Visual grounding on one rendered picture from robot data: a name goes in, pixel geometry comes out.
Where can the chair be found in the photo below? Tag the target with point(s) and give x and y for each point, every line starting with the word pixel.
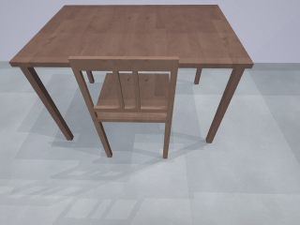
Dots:
pixel 130 97

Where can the table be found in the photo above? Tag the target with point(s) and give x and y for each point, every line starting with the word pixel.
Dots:
pixel 199 35

